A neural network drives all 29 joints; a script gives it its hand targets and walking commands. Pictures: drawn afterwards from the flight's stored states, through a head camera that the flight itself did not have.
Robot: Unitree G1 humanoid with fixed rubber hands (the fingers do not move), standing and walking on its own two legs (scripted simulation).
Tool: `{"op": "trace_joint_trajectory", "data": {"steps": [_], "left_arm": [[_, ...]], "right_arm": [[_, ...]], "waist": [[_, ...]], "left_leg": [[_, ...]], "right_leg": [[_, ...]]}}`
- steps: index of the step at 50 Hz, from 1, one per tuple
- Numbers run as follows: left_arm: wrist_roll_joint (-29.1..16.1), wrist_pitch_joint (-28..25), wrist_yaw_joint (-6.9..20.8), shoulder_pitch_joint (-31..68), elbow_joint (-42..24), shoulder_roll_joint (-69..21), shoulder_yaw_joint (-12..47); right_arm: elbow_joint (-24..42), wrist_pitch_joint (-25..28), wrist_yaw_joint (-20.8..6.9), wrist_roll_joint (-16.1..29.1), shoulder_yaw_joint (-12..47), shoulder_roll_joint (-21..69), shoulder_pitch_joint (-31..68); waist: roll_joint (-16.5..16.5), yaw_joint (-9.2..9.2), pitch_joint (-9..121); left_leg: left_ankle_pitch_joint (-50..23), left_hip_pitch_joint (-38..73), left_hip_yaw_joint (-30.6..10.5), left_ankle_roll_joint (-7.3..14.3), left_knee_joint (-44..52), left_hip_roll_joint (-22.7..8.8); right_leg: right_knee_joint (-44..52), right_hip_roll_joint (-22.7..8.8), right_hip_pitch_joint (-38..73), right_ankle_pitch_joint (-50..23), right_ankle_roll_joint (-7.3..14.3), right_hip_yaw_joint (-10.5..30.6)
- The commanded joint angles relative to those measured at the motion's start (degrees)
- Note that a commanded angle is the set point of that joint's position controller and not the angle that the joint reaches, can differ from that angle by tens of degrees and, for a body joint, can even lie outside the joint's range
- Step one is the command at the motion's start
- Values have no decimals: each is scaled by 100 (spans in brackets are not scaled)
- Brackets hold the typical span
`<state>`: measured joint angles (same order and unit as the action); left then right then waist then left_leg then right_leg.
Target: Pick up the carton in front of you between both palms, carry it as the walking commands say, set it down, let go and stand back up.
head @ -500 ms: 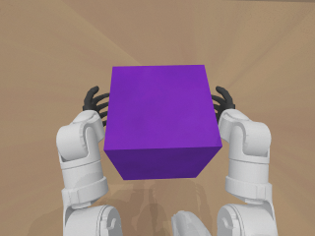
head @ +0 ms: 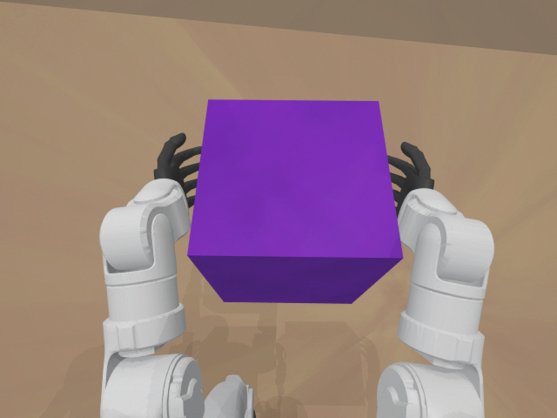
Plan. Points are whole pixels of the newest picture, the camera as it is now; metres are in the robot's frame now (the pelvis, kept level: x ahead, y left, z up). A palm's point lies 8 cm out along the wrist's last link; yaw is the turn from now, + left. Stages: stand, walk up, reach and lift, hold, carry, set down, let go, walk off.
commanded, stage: carry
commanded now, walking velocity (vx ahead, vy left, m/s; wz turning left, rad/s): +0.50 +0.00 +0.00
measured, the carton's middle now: (290, 216) +0.38 +0.02 +0.09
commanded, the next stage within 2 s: none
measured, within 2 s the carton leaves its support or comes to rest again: neither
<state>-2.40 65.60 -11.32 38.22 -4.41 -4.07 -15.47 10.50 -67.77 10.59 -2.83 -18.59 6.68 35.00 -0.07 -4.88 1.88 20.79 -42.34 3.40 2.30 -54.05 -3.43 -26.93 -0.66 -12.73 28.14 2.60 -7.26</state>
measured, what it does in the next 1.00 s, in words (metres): climbs: left foot 0.03 m higher, then right foot 0.04 m higher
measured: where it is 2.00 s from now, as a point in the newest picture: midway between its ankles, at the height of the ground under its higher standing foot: (295, 147)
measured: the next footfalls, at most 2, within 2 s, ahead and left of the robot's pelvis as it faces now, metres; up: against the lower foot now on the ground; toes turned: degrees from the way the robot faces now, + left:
left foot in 0.06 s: +0.23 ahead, +0.12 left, +0.03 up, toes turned +7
right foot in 0.46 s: +0.48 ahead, -0.09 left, +0.08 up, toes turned -7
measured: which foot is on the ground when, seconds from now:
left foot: up 0.00-0.04, down 0.06-0.48, up 0.50-0.82, down 0.84-1.00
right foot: down 0.00-0.08, up 0.10-0.44, down 0.46-0.86, up 0.88-1.00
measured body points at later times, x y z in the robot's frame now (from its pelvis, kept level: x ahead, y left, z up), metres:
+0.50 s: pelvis +0.33 +0.00 +0.03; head +0.34 +0.00 +0.48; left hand +0.69 +0.17 +0.19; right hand +0.71 -0.14 +0.19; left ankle +0.19 +0.11 -0.67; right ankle +0.43 -0.09 -0.66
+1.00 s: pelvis +0.64 +0.04 +0.10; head +0.66 +0.04 +0.55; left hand +1.02 +0.15 +0.24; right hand +0.99 -0.15 +0.23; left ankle +0.67 +0.12 -0.63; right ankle +0.58 -0.07 -0.51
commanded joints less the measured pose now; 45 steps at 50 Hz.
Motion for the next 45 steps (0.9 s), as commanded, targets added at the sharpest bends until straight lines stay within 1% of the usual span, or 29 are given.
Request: {"op": "trace_joint_trajectory", "data": {"steps": [1,2,3,4,5,6,8,9,11,15,18,20,21,22,23,24,25,26,27,28,30,34,37,39,41,42,43,44,45], "left_arm": [[-1173,162,287,3153,-303,-4130,3390],[-1047,215,261,3087,-233,-4042,3278],[-903,277,232,3016,-179,-3958,3170],[-720,330,192,3015,-132,-3784,3005],[-549,387,175,2796,-103,-3729,2812],[-400,405,140,3047,-103,-3628,2681],[-190,387,129,3015,69,-3943,2455],[-129,343,151,3008,149,-4115,2451],[-76,235,171,3088,149,-4291,2519],[-71,133,114,3092,-75,-4162,2729],[-191,206,102,2965,-149,-3929,2832],[-293,285,131,2935,-147,-3873,2891],[-355,319,152,2938,-100,-3868,2915],[-424,337,174,2950,6,-3923,2960],[-499,344,190,2884,148,-3931,2976],[-552,338,193,2874,195,-3899,2981],[-688,313,206,3055,202,-4115,3102],[-903,315,269,3378,6,-4327,3251],[-1203,260,344,3768,-197,-4628,3508],[-1448,192,412,4098,-470,-4875,3730],[-1762,54,522,4528,-675,-5216,3934],[-1860,-80,533,4306,-669,-5056,3931],[-1621,-14,420,3772,-496,-4634,3710],[-1373,78,346,3461,-309,-4367,3519],[-1098,196,277,3232,-173,-4130,3287],[-920,259,233,3185,-131,-3960,3143],[-753,335,204,2976,-118,-3850,2936],[-579,372,167,3123,-125,-3667,2783],[-437,384,134,3157,-7,-3803,2642]], "right_arm": [[-163,-12,-16,817,3261,3344,3261],[-251,-47,-39,894,3294,3389,3263],[-393,-71,-56,975,3292,3385,3207],[-475,-95,-76,1047,3300,3465,3139],[-505,-79,-62,1124,3358,3417,3326],[-495,-105,-96,1275,3416,3709,3533],[-98,-52,-250,1775,3893,4320,4258],[74,11,-334,2019,4061,4570,4622],[259,144,-434,2309,4226,4860,5026],[234,236,-409,2294,4100,4564,4698],[-42,144,-297,1970,3832,4167,4161],[-272,52,-232,1706,3631,3953,3846],[-368,10,-208,1573,3533,3880,3727],[-442,-34,-185,1452,3439,3800,3609],[-483,-74,-158,1317,3348,3695,3520],[-450,-111,-132,1176,3214,3631,3534],[-433,-138,-105,1042,3052,3602,3581],[-516,-121,-78,897,2995,3662,3691],[-554,-97,-73,752,2853,3730,3604],[-595,-61,-72,673,2788,3828,3503],[-611,64,-71,507,2774,3988,3525],[-387,208,-33,487,3004,3853,3467],[-245,153,4,599,3112,3563,3364],[-257,56,-6,701,3182,3434,3320],[-410,-26,-37,863,3247,3432,3268],[-528,-53,-50,951,3250,3452,3184],[-541,-61,-37,1014,3273,3381,3248],[-562,-77,-50,1129,3354,3605,3414],[-343,-95,-96,1309,3458,3782,3758]], "waist": [[991,466,2081],[876,744,2195],[398,1028,2535],[-212,1301,2885],[-2031,1091,3203],[-1621,1061,2836],[-165,1057,2511],[32,991,2476],[-242,811,2578],[-517,855,2357],[-596,824,2073],[-844,593,1999],[-955,392,2098],[-751,98,2308],[-351,-140,2784],[963,-216,3272],[2041,-181,3194],[1197,-76,2922],[421,-156,2709],[15,-92,2597],[52,82,2657],[475,53,2385],[658,115,2175],[915,362,2115],[573,896,2452],[98,1165,2961],[-1487,1094,3378],[-1783,1139,3058],[-999,1000,2782]], "left_leg": [[-129,1581,857,16,1256,412],[-395,2425,1162,67,1669,700],[-335,3639,1287,187,1986,973],[429,4919,-130,344,2199,173],[1119,5736,-3716,1250,3379,-1384],[223,5781,-4620,1479,3834,-1624],[-1903,5367,-3326,1370,2908,-1540],[-2110,5124,-2845,1164,2854,-1421],[-1274,4965,-2240,892,3071,-1266],[-1094,5015,-1620,1087,3400,-1248],[-1348,4486,-895,940,3641,-1100],[-2083,4099,-369,735,3535,-913],[-3102,3938,-150,625,3071,-875],[-4132,3680,298,420,2152,-732],[-4183,2934,560,127,893,-481],[-2275,1426,447,-242,-910,-6],[799,77,-28,-312,-2210,920],[892,-442,-595,-126,-3118,557],[787,-660,-618,-44,-3407,399],[731,-747,-615,37,-3278,222],[617,-539,-623,116,-2570,68],[282,-682,-283,29,-1252,-54],[-124,395,82,-8,520,39],[-116,1411,735,27,1212,378],[-412,3237,1358,167,1981,977],[-169,4782,635,310,1960,648],[1195,5675,-2913,1171,2946,-1156],[221,5873,-4635,1586,3806,-1516],[-701,5752,-4174,1617,3402,-1657]], "right_leg": [[527,-1149,857,-2936,699,663],[-127,-1056,641,-3656,528,336],[-1273,-782,308,-4338,314,-127],[-2722,-560,-705,-3180,49,-68],[-4148,304,-2271,-764,-236,142],[-5167,459,-3121,266,-187,679],[-5856,64,-3645,-62,5,866],[-5644,-51,-3674,-229,89,909],[-5089,-153,-3482,-507,163,849],[-4257,-287,-3837,-578,91,551],[-2694,-334,-3119,-666,58,311],[-1941,3,-2118,-617,112,-345],[-1734,302,-1414,-558,155,-684],[-1198,632,-378,-890,228,-995],[-954,589,1231,-992,423,-482],[-74,-1092,2451,454,1039,2638],[1044,-1769,2870,-576,1732,5113],[630,-1902,2759,-1458,1786,4705],[200,-1789,2408,-2287,1739,4070],[21,-1712,2141,-2726,1554,3509],[204,-1505,1863,-1827,1147,2835],[600,-1467,1822,-1664,1167,2080],[784,-1240,1225,-2011,979,1223],[648,-1170,914,-2765,759,810],[-811,-901,484,-4363,407,67],[-2112,-685,-318,-3926,140,-87],[-3902,-47,-1817,-2157,-233,-20],[-4951,599,-2970,171,-251,490],[-5726,302,-3466,158,-104,883]]}}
